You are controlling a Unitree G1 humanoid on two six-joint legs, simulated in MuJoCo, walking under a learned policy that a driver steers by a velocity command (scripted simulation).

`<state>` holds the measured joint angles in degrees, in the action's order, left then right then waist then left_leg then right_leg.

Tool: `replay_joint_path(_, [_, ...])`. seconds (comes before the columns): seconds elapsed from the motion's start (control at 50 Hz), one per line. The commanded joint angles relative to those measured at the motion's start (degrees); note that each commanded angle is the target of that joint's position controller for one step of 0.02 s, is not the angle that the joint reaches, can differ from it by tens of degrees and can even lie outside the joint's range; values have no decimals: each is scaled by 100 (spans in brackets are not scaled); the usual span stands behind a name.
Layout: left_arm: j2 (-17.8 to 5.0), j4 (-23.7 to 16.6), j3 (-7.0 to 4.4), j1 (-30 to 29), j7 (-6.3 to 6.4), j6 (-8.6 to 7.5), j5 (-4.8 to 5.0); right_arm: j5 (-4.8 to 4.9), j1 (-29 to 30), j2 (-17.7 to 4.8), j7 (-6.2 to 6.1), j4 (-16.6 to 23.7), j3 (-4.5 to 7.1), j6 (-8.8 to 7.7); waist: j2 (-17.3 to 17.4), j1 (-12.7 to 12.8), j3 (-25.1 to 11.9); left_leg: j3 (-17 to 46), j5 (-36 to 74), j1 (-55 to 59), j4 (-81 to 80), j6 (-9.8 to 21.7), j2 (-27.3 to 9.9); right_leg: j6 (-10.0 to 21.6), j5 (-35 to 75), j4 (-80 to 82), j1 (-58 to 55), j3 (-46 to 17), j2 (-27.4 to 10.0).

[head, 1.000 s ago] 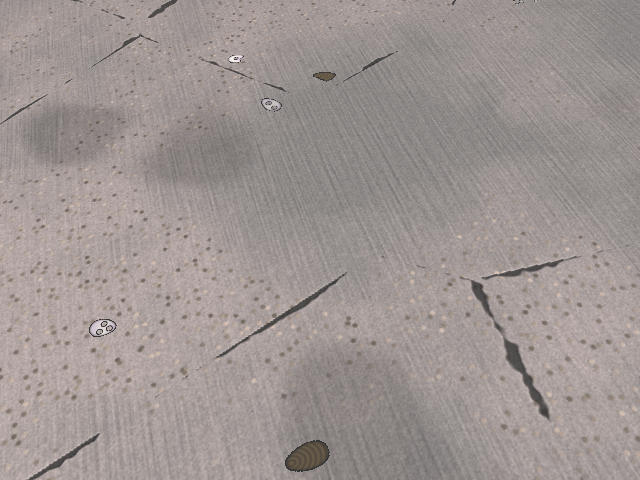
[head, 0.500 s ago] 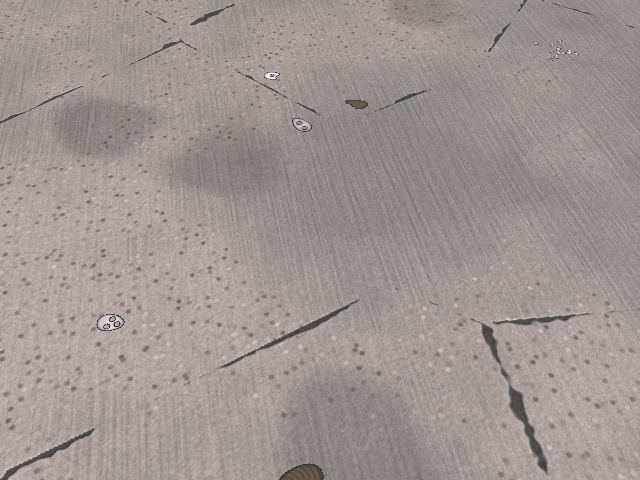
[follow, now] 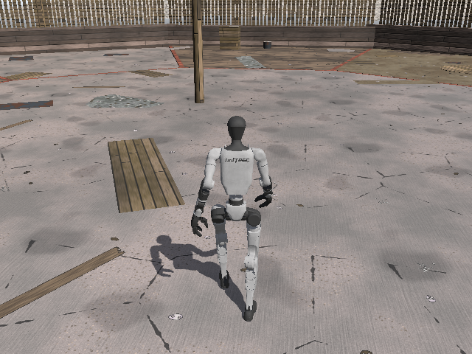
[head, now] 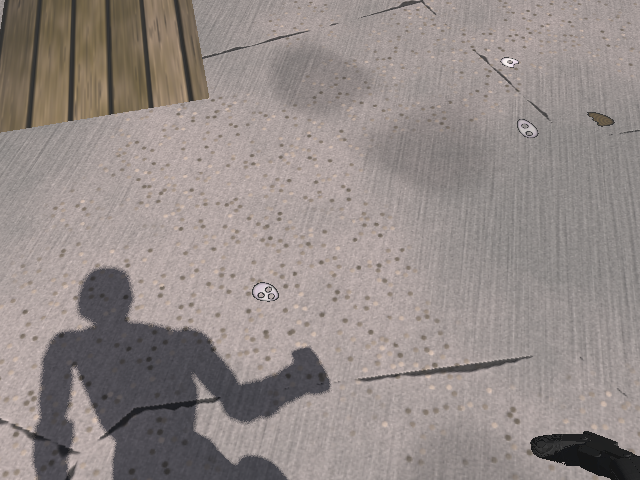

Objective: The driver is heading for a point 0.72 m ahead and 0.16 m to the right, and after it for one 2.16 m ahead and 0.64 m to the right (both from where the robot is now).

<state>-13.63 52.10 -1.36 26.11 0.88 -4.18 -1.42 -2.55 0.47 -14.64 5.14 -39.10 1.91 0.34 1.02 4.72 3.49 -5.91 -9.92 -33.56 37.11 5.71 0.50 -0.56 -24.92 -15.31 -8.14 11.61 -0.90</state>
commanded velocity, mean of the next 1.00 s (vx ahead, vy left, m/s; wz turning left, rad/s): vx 0.49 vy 0.00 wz -0.30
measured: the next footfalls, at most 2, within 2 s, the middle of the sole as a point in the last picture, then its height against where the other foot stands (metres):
left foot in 0.04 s outside the picture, level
right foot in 0.60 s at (398, 457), level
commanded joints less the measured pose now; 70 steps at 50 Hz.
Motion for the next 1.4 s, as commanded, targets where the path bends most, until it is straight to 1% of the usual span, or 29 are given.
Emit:
replay_joint_path(0.02, [-1227,-188,-260,8,94,32,27,-40,-1229,-660,-144,12,236,-137,-791,-943,-901,-253,-250,2309,-508,505,662,541,7015,-2472,712,-38,-1323])
replay_joint_path(0.04, [-1112,-255,-212,5,66,27,27,-106,-2166,-938,-253,-295,364,-168,-451,-1353,-1395,554,-505,3880,-811,748,154,457,5420,-3934,1903,-16,-1188])
replay_joint_path(0.06, [-229,-574,-7,372,-93,11,86,-84,-2156,-1426,-357,-262,453,-167,1060,-888,-2076,3529,-903,5717,-1052,1401,-1916,190,-428,-6014,4267,-109,-316])
replay_joint_path(0.08, [-887,-618,-172,-62,-83,-4,93,96,-2519,-1421,-413,-204,477,-105,370,-1285,-2559,4905,-688,5532,-1828,1629,-2358,231,-363,-6816,4563,-1164,30])
replay_joint_path(0.12, [-764,-732,-128,-636,-98,-75,171,132,-1790,-927,-492,-392,342,-170,-47,-859,-866,2993,620,3786,-2121,1223,-1907,332,691,-6197,4626,-1322,-426])
replay_joint_path(0.14, [-685,-594,-127,-518,-116,-37,121,105,-1572,-715,-493,-437,274,-252,-189,-607,-563,2414,1067,3185,-2266,971,-1617,335,774,-5779,4266,-1371,-563])
replay_joint_path(0.16, [-616,-429,-121,-264,-150,86,26,132,-1381,-519,-490,-491,203,-319,-174,-369,-396,1871,1224,2687,-2466,693,-1277,330,854,-5508,3840,-1403,-631])
replay_joint_path(0.2, [-519,-288,-130,27,-207,256,-7,140,-1536,-465,-464,-614,173,-488,63,-264,-370,1506,1734,2410,-2680,717,-1325,294,832,-5319,3567,-1467,-539])
replay_joint_path(0.3, [-435,-454,-202,-939,-304,320,26,150,-1922,-494,-479,-903,167,-612,143,-445,111,590,1849,2734,-3045,237,-1025,267,1883,-4507,4632,-1503,-423])
replay_joint_path(0.48, [-162,-966,-21,-2419,-422,249,-28,147,-2584,-493,-673,-1357,58,-588,200,-782,265,-286,3892,3927,-2649,-35,-1188,480,2493,-2225,4591,-502,-59])
replay_joint_path(0.56, [-443,-771,-134,-1493,-350,270,-55,85,-2414,-866,-803,-1398,121,-464,534,-236,-403,-539,6633,4279,-809,-139,-1401,993,1309,-1995,3273,-181,591])
replay_joint_path(0.6, [-881,-362,-358,-21,-261,199,-144,104,-2092,-994,-760,-1229,154,-421,272,538,-1130,-636,4867,3116,1663,-121,-1268,1469,1223,-1175,1236,-862,446])
replay_joint_path(0.62, [-1509,-355,-541,147,-161,234,-151,134,-2274,-433,-658,-944,35,-485,-859,273,-1572,-643,298,1139,3671,-288,-525,2066,1274,-1190,-329,-3073,-1146])
replay_joint_path(0.64, [-1699,-436,-603,-27,-188,273,20,169,-2101,-549,-581,-650,80,-532,-1087,144,-1939,458,-2152,-562,4999,-401,409,2902,1621,-431,-1094,-5674,-1937])
replay_joint_path(0.66, [-1442,-397,-568,-291,-162,294,138,106,-1606,-640,-547,-561,68,-608,-288,114,-1129,1031,-1437,-1091,4723,-336,-131,2621,1504,-182,-512,-4761,-1751])
replay_joint_path(0.7, [-905,-445,-433,-838,-133,276,105,146,-1574,-646,-527,-556,72,-663,264,-377,-155,878,-848,-601,3692,-412,-500,2039,2326,141,1017,-3627,-1257])
replay_joint_path(0.72, [-795,-461,-388,-975,-106,234,131,42,-1645,-607,-522,-553,59,-557,257,-552,-58,867,-826,-272,3384,-531,-579,1901,2820,203,1469,-3233,-974])
replay_joint_path(0.8, [-1016,-421,-421,-809,-131,51,152,-48,-1512,-415,-447,-378,14,-248,-117,-665,-209,605,-437,38,2472,-831,-607,1738,3724,309,1979,-2599,-465])
replay_joint_path(1.0, [-1165,-368,-477,91,-41,132,61,78,405,-507,-391,381,-73,-339,-535,81,-153,620,755,-298,-75,-767,-207,1308,4018,-226,818,-3129,-499])
replay_joint_path(1.04, [-1268,-480,-503,-189,4,119,37,97,44,-669,-411,327,-32,-391,-590,-185,-205,739,501,452,-542,-621,-112,1122,4167,-477,925,-3296,-589])
replay_joint_path(1.08, [-1366,-583,-517,-539,-46,69,49,106,-1171,-942,-508,-40,91,-473,-429,-777,-710,646,236,2170,-973,-405,117,868,4923,-1638,1307,-3165,-298])
replay_joint_path(1.1, [-1178,-637,-463,-549,-112,19,109,24,-1986,-1199,-593,-173,175,-545,-45,-1144,-1303,1173,-119,3470,-1163,-197,-480,729,4182,-2910,1887,-2863,88])
replay_joint_path(1.12, [-541,-819,-305,-198,-116,-14,229,-124,-2556,-1627,-682,-124,270,-540,885,-1120,-2070,3068,-1106,4857,-1397,140,-2117,588,1120,-4588,3112,-2223,654])
replay_joint_path(1.14, [-711,-948,-306,234,-115,35,179,-48,-2213,-1802,-659,-123,353,-427,1856,-695,-2316,5330,-1644,4939,-2155,700,-2740,549,-775,-5478,4224,-1859,928])
replay_joint_path(1.16, [-1026,-719,-349,-2,-74,148,26,2,-1729,-1154,-633,3,246,-380,642,-592,-1336,4646,-2366,4106,-2193,637,-2503,564,-209,-5853,4544,-1903,387])
replay_joint_path(1.18, [-1016,-744,-351,-423,-145,174,-17,57,-1451,-736,-608,24,143,-382,92,-622,-700,3643,-1984,3340,-2290,510,-2148,526,276,-5646,4441,-1791,218])
replay_joint_path(1.24, [-758,-791,-312,-564,-301,328,-90,80,-1530,-599,-595,-191,97,-489,450,-442,-257,1940,-174,2484,-2596,259,-1566,397,647,-5219,4071,-1616,-115])
replay_joint_path(1.34, [-575,-1121,-244,-1283,-413,406,-84,149,-1885,-624,-510,-458,143,-664,370,-453,-135,952,1604,2668,-2785,422,-1560,262,1284,-4746,4656,-1574,-171])
replay_joint_path(1.4, [-263,-1189,-95,-1592,-396,327,-70,145,-1938,-554,-456,-642,96,-647,441,-419,-143,201,3375,2417,-2492,327,-1163,181,1784,-3309,4003,-1297,52])
Keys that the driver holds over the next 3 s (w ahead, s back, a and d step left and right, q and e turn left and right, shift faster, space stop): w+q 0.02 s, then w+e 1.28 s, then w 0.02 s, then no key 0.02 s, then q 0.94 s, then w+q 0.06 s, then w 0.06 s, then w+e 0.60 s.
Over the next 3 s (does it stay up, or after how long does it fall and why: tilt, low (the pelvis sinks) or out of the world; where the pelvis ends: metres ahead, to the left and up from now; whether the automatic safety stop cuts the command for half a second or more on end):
stays up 1.04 -0.15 0.02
